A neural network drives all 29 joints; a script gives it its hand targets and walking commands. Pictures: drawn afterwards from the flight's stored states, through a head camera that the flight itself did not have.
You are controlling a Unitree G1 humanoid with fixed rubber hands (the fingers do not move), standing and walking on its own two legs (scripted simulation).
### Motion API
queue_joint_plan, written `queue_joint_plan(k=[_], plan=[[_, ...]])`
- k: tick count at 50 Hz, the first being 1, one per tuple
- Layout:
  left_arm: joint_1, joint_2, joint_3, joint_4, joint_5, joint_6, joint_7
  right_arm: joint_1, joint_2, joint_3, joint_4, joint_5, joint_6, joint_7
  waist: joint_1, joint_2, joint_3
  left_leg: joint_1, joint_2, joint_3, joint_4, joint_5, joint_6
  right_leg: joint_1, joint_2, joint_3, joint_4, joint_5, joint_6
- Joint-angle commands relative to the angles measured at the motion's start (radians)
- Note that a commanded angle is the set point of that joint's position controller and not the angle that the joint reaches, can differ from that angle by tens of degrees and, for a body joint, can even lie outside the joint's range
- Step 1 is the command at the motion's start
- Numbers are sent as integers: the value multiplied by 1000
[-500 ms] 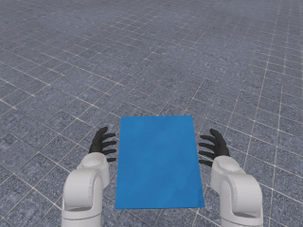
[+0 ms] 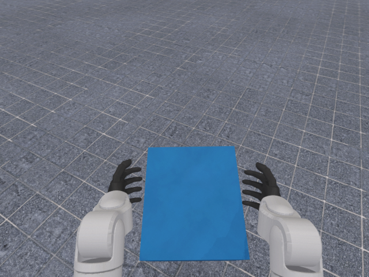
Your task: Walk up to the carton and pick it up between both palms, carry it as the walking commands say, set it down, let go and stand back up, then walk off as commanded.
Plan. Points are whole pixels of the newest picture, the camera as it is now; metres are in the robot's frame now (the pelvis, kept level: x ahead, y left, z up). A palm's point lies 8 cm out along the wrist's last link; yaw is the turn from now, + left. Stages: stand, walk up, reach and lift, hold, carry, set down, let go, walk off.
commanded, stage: carry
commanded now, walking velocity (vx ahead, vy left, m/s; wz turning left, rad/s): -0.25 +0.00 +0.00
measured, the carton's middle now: (192, 204) +0.31 -0.01 -0.01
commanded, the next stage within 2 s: none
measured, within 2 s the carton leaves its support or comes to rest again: neither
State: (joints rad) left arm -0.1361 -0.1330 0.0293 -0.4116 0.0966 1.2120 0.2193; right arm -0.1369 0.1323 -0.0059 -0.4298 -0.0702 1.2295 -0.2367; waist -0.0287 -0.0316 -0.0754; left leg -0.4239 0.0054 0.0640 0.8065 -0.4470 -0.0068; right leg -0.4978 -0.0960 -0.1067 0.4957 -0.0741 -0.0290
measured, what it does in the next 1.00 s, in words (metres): walks backwards: left foot, then right foot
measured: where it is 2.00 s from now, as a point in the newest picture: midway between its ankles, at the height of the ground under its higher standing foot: outside the picture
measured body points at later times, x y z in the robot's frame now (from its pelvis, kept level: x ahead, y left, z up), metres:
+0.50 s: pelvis -0.17 +0.01 +0.00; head -0.17 -0.01 +0.45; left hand +0.11 +0.14 +0.09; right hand +0.09 -0.15 +0.08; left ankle -0.11 +0.14 -0.70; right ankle -0.15 -0.09 -0.73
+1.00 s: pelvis -0.24 +0.03 +0.00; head -0.27 +0.03 +0.45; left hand +0.02 +0.18 +0.10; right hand +0.03 -0.11 +0.10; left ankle -0.20 +0.15 -0.73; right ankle -0.15 -0.09 -0.73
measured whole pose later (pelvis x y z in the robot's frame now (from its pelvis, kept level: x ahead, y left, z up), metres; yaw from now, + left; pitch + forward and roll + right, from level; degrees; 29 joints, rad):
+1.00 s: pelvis -0.24 +0.03 +0.00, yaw +1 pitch +2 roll +1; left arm -0.15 -0.13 0.02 -0.36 0.09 1.26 0.23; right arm -0.14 0.13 -0.02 -0.37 -0.11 1.26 -0.22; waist 0.01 -0.02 -0.13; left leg -0.36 0.04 0.10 0.53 -0.21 0.00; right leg -0.44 -0.09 -0.11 0.52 -0.13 0.01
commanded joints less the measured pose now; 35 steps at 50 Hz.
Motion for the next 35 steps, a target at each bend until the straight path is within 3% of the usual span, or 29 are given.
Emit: queue_joint_plan(k=[1,2,3,4,5,6,7,9,11,14,16,17,18,19,20,21,23,24,26,29,31,32,33,35], plan=[[-309,-949,-518,-93,-334,-25,-228,-347,999,557,-64,350,-30,246,41,-177,-304,122,-17,57,-327,57,14,245,-196,202,-181,-151,-72],[-312,-946,-526,-85,-337,-23,-226,-342,991,545,-55,343,-29,246,42,-121,-303,201,17,35,-457,106,14,199,-160,172,-137,-203,-30],[-312,-941,-526,-69,-333,-20,-223,-344,984,536,-46,337,-27,247,44,-20,-297,296,118,-73,-497,98,21,89,-125,140,-54,-218,9],[-349,-976,-561,-106,-350,-17,-229,-322,980,510,-34,316,-36,255,17,280,-248,256,332,-360,-546,150,100,-90,-15,19,109,-285,69],[-412,-1000,-578,-111,-361,-19,-234,-353,997,518,-55,324,-40,261,13,336,-193,188,422,-367,-567,319,163,-146,44,-32,352,-413,66],[-439,-1015,-588,-108,-377,-18,-241,-375,1012,523,-77,334,-42,262,16,243,-186,131,406,-305,-530,461,195,-121,50,41,537,-431,56],[-455,-1038,-601,-114,-397,-21,-244,-382,1017,517,-86,327,-47,262,23,164,-188,104,345,-204,-497,512,184,-91,49,72,649,-394,45],[-468,-1046,-630,-134,-420,-22,-246,-367,1006,494,-85,308,-51,258,24,180,-213,169,270,-97,-417,595,163,-123,58,75,696,-344,42],[-450,-1019,-634,-137,-418,-19,-239,-356,980,480,-89,302,-54,254,26,202,-244,238,251,-90,-380,641,148,-111,67,46,581,-365,55],[-394,-984,-621,-123,-399,-6,-226,-332,951,484,-94,296,-45,247,16,238,-275,261,270,-165,-389,633,171,-12,90,-8,326,-405,48],[-371,-966,-600,-98,-386,5,-224,-312,942,491,-77,293,-35,243,14,245,-300,242,265,-194,-406,502,165,87,98,-19,139,-380,37],[-359,-965,-589,-81,-380,8,-226,-309,939,497,-68,297,-30,241,21,219,-314,206,252,-181,-401,422,138,179,96,-25,-11,-300,30],[-354,-960,-575,-68,-373,11,-229,-304,934,502,-60,299,-28,241,20,166,-327,159,221,-159,-389,330,93,280,61,-3,-134,-237,25],[-348,-955,-560,-52,-367,11,-235,-315,936,508,-55,299,-27,239,21,45,-302,35,172,-102,-314,254,52,382,-54,117,-166,-217,29],[-341,-956,-554,-25,-359,1,-237,-347,929,523,-83,300,-25,241,38,-206,-272,-155,79,-3,-227,126,2,387,-256,358,-192,-150,-53],[-336,-997,-549,-35,-361,-10,-240,-405,948,550,-122,321,-26,245,43,-237,-250,-115,78,5,-90,36,-17,267,-319,364,-229,-85,-97],[-352,-1031,-541,-70,-355,-23,-246,-458,1022,602,-132,367,-32,258,43,-111,-216,-98,64,-54,74,79,-9,201,-258,272,-229,-152,-111],[-353,-1031,-536,-82,-351,-27,-246,-452,1037,613,-129,377,-32,263,40,-100,-207,-91,71,-56,87,119,-7,193,-222,226,-224,-225,-101],[-366,-1017,-522,-98,-348,-33,-244,-451,1040,619,-127,387,-32,265,36,-113,-198,-77,56,-26,13,121,-11,205,-182,177,-207,-231,-83],[-354,-980,-514,-95,-346,-29,-237,-424,1018,607,-109,383,-27,253,44,-140,-243,-18,23,21,-141,46,-13,261,-178,192,-186,-150,-88],[-340,-959,-516,-79,-345,-22,-232,-387,996,586,-88,368,-21,247,35,-135,-278,91,14,61,-342,128,-14,278,-157,176,-137,-91,-68],[-332,-948,-517,-66,-342,-18,-229,-377,984,573,-79,358,-19,245,35,-107,-294,180,37,54,-419,199,-17,246,-138,158,-115,-102,-43],[-319,-941,-517,-45,-336,-14,-226,-374,971,559,-68,349,-17,245,40,-65,-301,262,99,6,-449,219,-16,199,-123,145,-92,-111,-17],[-364,-965,-555,-73,-360,-6,-234,-355,975,527,-43,328,-21,249,30,145,-266,203,218,-145,-459,252,22,130,-56,69,-25,-162,34]])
